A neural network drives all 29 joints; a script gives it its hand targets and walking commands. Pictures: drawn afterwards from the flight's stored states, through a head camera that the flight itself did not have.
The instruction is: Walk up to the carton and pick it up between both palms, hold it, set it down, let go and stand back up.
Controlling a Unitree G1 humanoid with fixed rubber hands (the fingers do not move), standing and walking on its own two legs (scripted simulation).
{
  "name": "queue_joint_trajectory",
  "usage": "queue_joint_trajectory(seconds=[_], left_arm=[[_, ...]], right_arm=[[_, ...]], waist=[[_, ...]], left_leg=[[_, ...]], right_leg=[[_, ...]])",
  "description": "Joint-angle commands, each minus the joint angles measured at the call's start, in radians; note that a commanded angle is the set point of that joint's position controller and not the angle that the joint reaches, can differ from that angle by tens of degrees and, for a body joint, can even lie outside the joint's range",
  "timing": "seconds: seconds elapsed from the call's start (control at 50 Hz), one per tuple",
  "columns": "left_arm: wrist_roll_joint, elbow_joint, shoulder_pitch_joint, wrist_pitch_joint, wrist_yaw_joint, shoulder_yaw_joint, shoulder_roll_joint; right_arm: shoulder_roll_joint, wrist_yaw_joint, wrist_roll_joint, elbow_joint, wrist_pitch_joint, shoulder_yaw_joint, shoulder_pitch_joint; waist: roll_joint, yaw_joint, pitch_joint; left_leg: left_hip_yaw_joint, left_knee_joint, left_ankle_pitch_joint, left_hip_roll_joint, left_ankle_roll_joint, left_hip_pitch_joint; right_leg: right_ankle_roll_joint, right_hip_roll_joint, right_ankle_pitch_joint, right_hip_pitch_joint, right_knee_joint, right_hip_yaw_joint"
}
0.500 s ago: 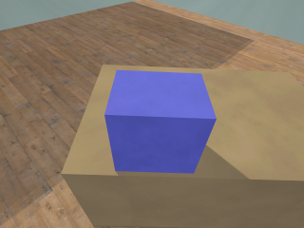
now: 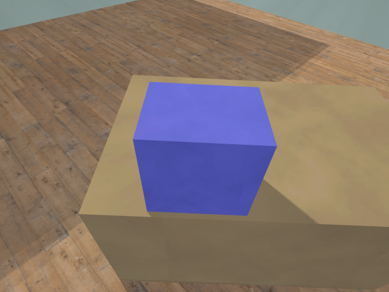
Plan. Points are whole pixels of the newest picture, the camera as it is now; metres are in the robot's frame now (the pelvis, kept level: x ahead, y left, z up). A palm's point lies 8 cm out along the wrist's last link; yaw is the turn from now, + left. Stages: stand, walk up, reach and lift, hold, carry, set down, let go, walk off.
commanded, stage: stand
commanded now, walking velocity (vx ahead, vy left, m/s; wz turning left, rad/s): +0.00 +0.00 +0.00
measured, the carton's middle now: (200, 152) +0.46 -0.02 +0.01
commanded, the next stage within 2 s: none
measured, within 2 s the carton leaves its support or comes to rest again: neither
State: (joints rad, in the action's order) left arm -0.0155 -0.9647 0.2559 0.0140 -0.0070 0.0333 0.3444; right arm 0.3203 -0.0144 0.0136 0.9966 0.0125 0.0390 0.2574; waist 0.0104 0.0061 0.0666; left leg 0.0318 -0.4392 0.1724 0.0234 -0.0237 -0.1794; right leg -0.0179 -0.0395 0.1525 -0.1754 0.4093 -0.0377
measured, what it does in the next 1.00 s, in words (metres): stands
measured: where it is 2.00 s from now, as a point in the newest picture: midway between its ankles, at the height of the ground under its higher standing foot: outside the picture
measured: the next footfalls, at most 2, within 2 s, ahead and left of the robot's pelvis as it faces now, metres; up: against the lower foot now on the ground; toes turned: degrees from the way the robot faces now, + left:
none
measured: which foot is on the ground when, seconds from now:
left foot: down 0.00-1.00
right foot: down 0.00-1.00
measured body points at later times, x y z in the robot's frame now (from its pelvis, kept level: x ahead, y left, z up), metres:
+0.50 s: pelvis +0.02 +0.00 +0.00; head +0.02 +0.00 +0.45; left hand +0.10 +0.29 -0.13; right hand +0.10 -0.30 -0.12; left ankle +0.05 +0.13 -0.74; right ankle +0.06 -0.14 -0.74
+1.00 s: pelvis +0.05 -0.01 +0.01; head +0.05 +0.00 +0.46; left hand +0.12 +0.29 -0.13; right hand +0.10 -0.31 -0.13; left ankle +0.05 +0.13 -0.74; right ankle +0.06 -0.14 -0.74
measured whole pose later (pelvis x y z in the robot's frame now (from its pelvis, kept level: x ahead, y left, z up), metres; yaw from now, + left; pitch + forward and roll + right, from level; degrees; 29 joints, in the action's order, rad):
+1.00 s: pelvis +0.05 -0.01 +0.01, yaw +1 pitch -4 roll +0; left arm 0.00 -1.06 0.16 0.02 0.01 0.03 0.33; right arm 0.33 0.02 0.00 1.08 0.02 0.02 0.19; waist 0.00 -0.01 0.08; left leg 0.05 -0.37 0.21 0.03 -0.03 -0.09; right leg -0.02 -0.03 0.18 -0.08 0.34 -0.06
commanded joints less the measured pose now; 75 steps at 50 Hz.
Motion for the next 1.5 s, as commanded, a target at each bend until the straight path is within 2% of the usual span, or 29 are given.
queue_joint_trajectory(seconds=[0.0,0.08,0.16,0.28,0.3,0.34,0.46,0.52,0.54,0.56,0.6,0.62,0.64,0.74,0.78,0.8,0.82,0.92,1.0,1.02,1.06,1.12,1.18,1.22,1.24,1.26,1.28,1.38,1.48], left_arm=[[0.005,0.075,-0.014,0.027,0.013,0.054,0.206],[0.007,0.067,-0.007,0.024,0.019,0.053,0.209],[0.006,0.072,-0.060,0.035,0.010,0.045,0.212],[0.013,0.056,-0.054,0.028,0.013,0.044,0.194],[0.010,0.056,-0.057,0.029,0.018,0.035,0.175],[0.014,0.043,-0.059,0.024,0.014,0.042,0.195],[0.011,0.036,-0.098,0.030,0.020,0.037,0.204],[0.016,0.020,-0.089,0.032,0.013,0.049,0.214],[0.012,0.017,-0.129,0.032,0.014,0.050,0.226],[0.014,0.003,-0.079,0.030,0.012,0.042,0.191],[0.015,0.000,-0.099,0.031,0.016,0.042,0.190],[0.007,-0.008,-0.099,0.026,0.021,0.044,0.200],[0.020,-0.015,-0.083,0.022,0.020,0.041,0.193],[0.015,-0.017,-0.108,0.026,0.018,0.038,0.203],[0.017,-0.011,-0.083,0.027,0.026,0.045,0.199],[0.011,-0.016,-0.130,0.027,0.025,0.052,0.212],[0.020,-0.005,-0.121,0.030,0.024,0.049,0.203],[0.022,-0.026,-0.122,0.026,0.023,0.034,0.179],[0.028,-0.040,-0.102,0.027,0.028,0.039,0.192],[0.020,-0.045,-0.112,0.025,0.024,0.044,0.209],[0.025,-0.039,-0.099,0.023,0.027,0.033,0.172],[0.014,-0.045,-0.141,0.023,0.028,0.035,0.181],[0.022,-0.048,-0.131,0.023,0.030,0.036,0.180],[0.021,-0.048,-0.123,0.022,0.030,0.043,0.187],[0.026,-0.046,-0.127,0.019,0.026,0.044,0.190],[0.018,-0.040,-0.116,0.020,0.027,0.036,0.172],[0.020,-0.045,-0.119,0.015,0.025,0.037,0.174],[0.019,-0.036,-0.110,0.029,0.025,0.044,0.205],[0.021,-0.040,-0.118,0.026,0.031,0.042,0.190]], right_arm=[[0.239,0.011,0.004,-0.071,0.020,0.046,-0.019],[0.217,0.014,-0.003,-0.072,0.022,0.041,0.000],[0.216,0.016,-0.004,-0.085,0.030,0.036,-0.054],[0.241,0.020,-0.007,-0.067,0.027,0.035,-0.063],[0.228,0.019,-0.006,-0.064,0.022,0.035,-0.066],[0.228,0.025,-0.006,-0.062,0.023,0.033,-0.083],[0.228,0.023,-0.012,-0.044,0.025,0.033,-0.060],[0.247,0.029,-0.003,-0.046,0.023,0.031,-0.094],[0.217,0.030,-0.007,-0.026,0.023,0.030,-0.054],[0.227,0.027,-0.007,-0.039,0.024,0.026,-0.104],[0.243,0.025,-0.015,-0.024,0.026,0.028,-0.092],[0.217,0.025,-0.009,-0.024,0.022,0.026,-0.080],[0.228,0.032,-0.011,-0.023,0.021,0.020,-0.082],[0.238,0.037,-0.012,-0.009,0.026,0.030,-0.054],[0.233,0.035,-0.008,-0.003,0.017,0.024,-0.071],[0.208,0.036,-0.009,-0.002,0.019,0.020,-0.043],[0.233,0.034,-0.012,0.007,0.022,0.020,-0.054],[0.216,0.045,-0.006,0.015,0.032,0.021,-0.078],[0.220,0.042,-0.006,0.021,0.022,0.020,-0.089],[0.228,0.040,-0.008,0.027,0.021,0.020,-0.092],[0.207,0.050,-0.013,0.028,0.016,0.014,-0.079],[0.230,0.049,-0.012,0.028,0.021,0.026,-0.090],[0.219,0.046,-0.009,0.026,0.024,0.022,-0.093],[0.224,0.046,-0.008,0.023,0.024,0.023,-0.095],[0.234,0.039,-0.012,0.026,0.025,0.028,-0.087],[0.226,0.038,-0.008,0.030,0.027,0.025,-0.107],[0.217,0.040,-0.018,0.032,0.028,0.024,-0.062],[0.215,0.042,-0.006,0.025,0.023,0.026,-0.105],[0.217,0.051,-0.015,0.028,0.020,0.017,-0.082]], waist=[[-0.069,0.015,0.010],[0.006,-0.001,0.014],[-0.032,-0.018,-0.008],[-0.010,-0.002,0.000],[-0.057,0.007,-0.007],[0.004,-0.001,-0.005],[-0.047,-0.025,-0.008],[-0.041,0.003,-0.001],[0.027,-0.022,0.004],[-0.042,-0.001,-0.043],[-0.037,-0.014,-0.029],[0.015,-0.016,-0.008],[-0.029,-0.001,-0.011],[-0.014,-0.012,-0.017],[-0.052,-0.003,-0.024],[-0.011,-0.024,-0.018],[0.023,-0.008,-0.025],[-0.021,-0.010,-0.053],[-0.046,-0.002,-0.057],[0.015,0.002,-0.045],[-0.049,0.003,-0.038],[-0.015,-0.019,-0.043],[0.006,-0.004,0.000],[-0.040,-0.004,0.015],[0.011,-0.012,0.017],[-0.008,0.004,-0.008],[-0.034,-0.018,-0.024],[0.017,0.000,-0.043],[-0.036,-0.019,-0.030]], left_leg=[[0.108,0.157,0.236,0.082,0.056,-0.112],[0.091,0.148,0.149,0.079,0.047,-0.059],[0.079,0.119,0.064,0.087,0.049,-0.028],[0.098,0.140,0.063,0.091,0.046,-0.040],[0.083,0.139,0.058,0.086,0.047,-0.044],[0.090,0.134,0.019,0.089,0.044,-0.013],[0.080,0.119,-0.023,0.098,0.044,0.003],[0.089,0.132,-0.031,0.095,0.051,-0.016],[0.091,0.135,-0.032,0.100,0.044,0.005],[0.095,0.136,-0.025,0.104,0.047,0.007],[0.080,0.130,0.007,0.088,0.043,0.001],[0.088,0.143,-0.025,0.097,0.045,0.005],[0.081,0.139,-0.015,0.087,0.041,-0.001],[0.080,0.135,-0.065,0.096,0.032,0.027],[0.076,0.120,-0.052,0.089,0.035,-0.002],[0.080,0.139,-0.079,0.095,0.036,0.018],[0.084,0.131,-0.081,0.099,0.038,0.016],[0.077,0.127,-0.198,0.108,0.032,0.071],[0.071,0.123,-0.211,0.091,0.026,0.052],[0.071,0.135,-0.146,0.096,0.026,0.053],[0.071,0.129,-0.174,0.090,0.022,0.040],[0.069,0.128,-0.143,0.101,0.037,0.046],[0.074,0.145,-0.173,0.105,0.034,0.033],[0.066,0.162,-0.095,0.097,0.035,0.017],[0.080,0.167,-0.036,0.096,0.039,-0.019],[0.077,0.157,-0.064,0.099,0.036,0.031],[0.067,0.159,-0.109,0.090,0.028,0.045],[0.065,0.147,-0.084,0.097,0.036,0.051],[0.076,0.149,-0.127,0.100,0.041,0.031]], right_leg=[[0.044,-0.080,0.262,0.013,-0.126,0.102],[0.045,-0.089,0.236,0.000,-0.136,0.100],[0.048,-0.094,0.159,0.013,-0.138,0.107],[0.049,-0.089,0.131,0.040,-0.125,0.089],[0.039,-0.081,0.109,0.056,-0.120,0.077],[0.041,-0.086,0.102,0.045,-0.135,0.077],[0.045,-0.102,0.056,0.038,-0.148,0.103],[0.040,-0.102,0.079,0.064,-0.138,0.088],[0.039,-0.102,0.069,0.033,-0.138,0.096],[0.035,-0.097,0.044,0.091,-0.137,0.072],[0.036,-0.093,0.069,0.074,-0.146,0.082],[0.035,-0.102,0.076,0.073,-0.139,0.071],[0.034,-0.086,0.075,0.063,-0.148,0.070],[0.037,-0.098,0.068,0.063,-0.136,0.074],[0.041,-0.107,0.018,0.106,-0.147,0.077],[0.045,-0.111,0.017,0.080,-0.120,0.089],[0.032,-0.101,-0.007,0.095,-0.136,0.065],[0.039,-0.111,-0.118,0.114,-0.119,0.047],[0.034,-0.105,-0.095,0.127,-0.116,0.048],[0.033,-0.102,-0.074,0.114,-0.126,0.038],[0.032,-0.094,-0.076,0.123,-0.129,0.038],[0.044,-0.114,-0.109,0.112,-0.129,0.055],[0.036,-0.102,-0.081,0.097,-0.130,0.043],[0.036,-0.108,-0.011,0.086,-0.147,0.058],[0.028,-0.106,0.022,0.108,-0.164,0.052],[0.035,-0.107,0.014,0.100,-0.165,0.046],[0.039,-0.104,0.029,0.103,-0.148,0.058],[0.035,-0.117,-0.048,0.112,-0.139,0.053],[0.041,-0.110,-0.070,0.117,-0.139,0.060]])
